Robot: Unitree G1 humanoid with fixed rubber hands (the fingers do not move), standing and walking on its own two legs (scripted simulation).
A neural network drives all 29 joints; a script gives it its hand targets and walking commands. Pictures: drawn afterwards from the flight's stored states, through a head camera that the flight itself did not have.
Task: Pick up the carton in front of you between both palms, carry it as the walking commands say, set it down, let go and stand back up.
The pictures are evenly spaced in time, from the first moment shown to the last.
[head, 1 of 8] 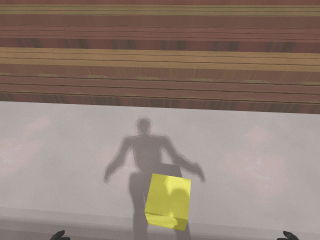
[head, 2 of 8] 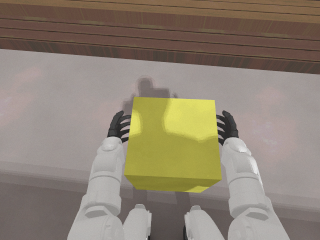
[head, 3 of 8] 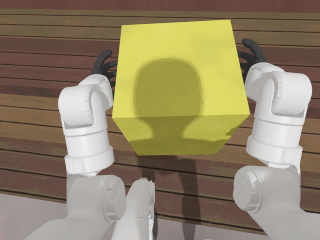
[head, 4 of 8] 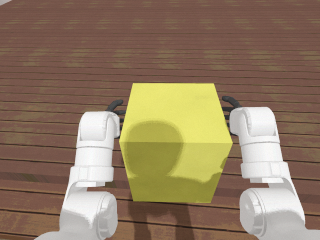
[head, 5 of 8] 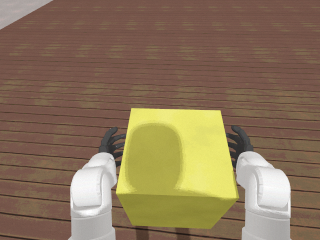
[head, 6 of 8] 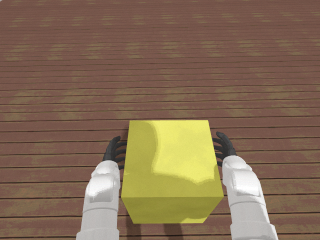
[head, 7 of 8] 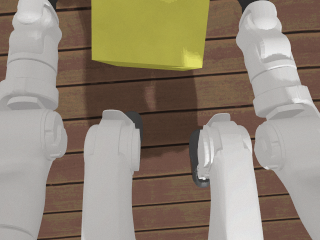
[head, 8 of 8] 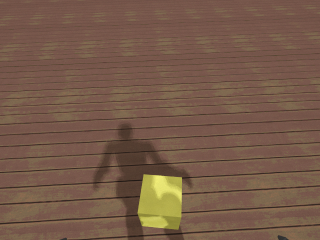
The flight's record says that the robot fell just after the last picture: no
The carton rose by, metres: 1.62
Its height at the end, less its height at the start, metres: +0.86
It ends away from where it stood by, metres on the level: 5.41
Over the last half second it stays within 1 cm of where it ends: yes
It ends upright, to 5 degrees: yes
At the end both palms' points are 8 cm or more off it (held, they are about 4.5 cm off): yes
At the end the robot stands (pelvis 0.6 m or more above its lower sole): yes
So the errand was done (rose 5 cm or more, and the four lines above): yes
